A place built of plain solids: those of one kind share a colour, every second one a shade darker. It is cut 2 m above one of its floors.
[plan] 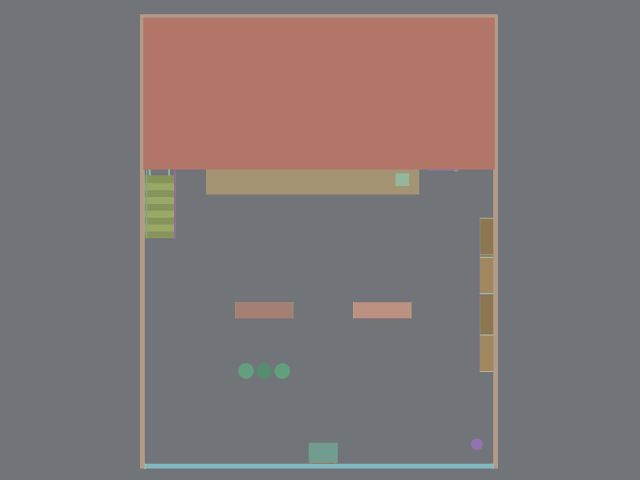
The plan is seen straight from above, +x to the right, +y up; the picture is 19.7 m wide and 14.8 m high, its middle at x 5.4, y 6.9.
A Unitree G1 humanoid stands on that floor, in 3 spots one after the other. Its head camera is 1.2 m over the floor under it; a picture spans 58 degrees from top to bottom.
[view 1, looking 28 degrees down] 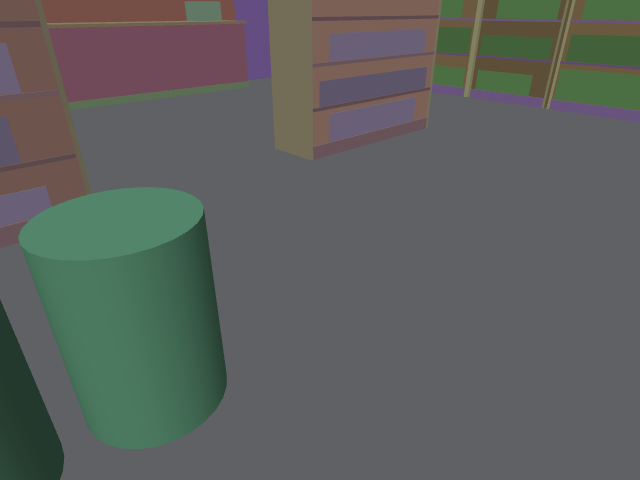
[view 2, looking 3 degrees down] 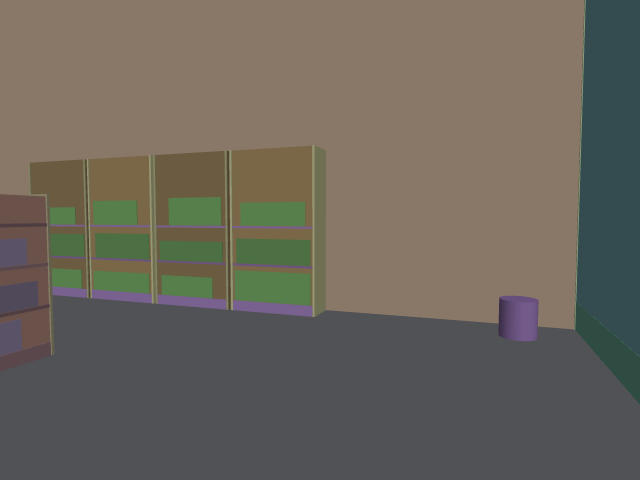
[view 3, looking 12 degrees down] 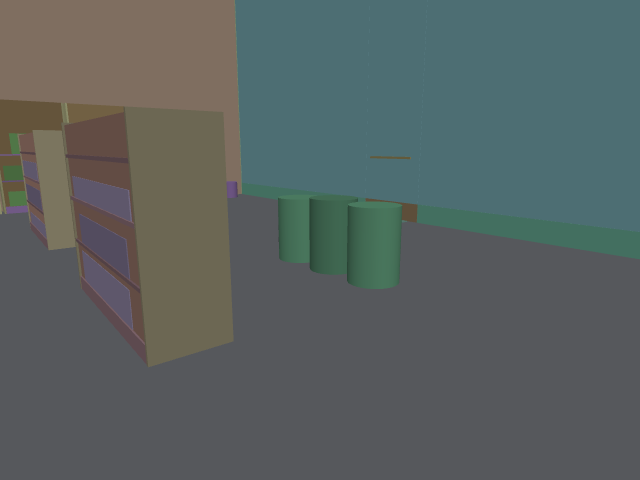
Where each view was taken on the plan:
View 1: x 3.90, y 1.65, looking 47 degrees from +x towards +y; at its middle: ground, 2.56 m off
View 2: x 5.50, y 1.00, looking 20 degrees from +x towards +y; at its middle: shelves_cheek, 5.35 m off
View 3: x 0.45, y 5.65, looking -39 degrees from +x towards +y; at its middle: bin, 4.16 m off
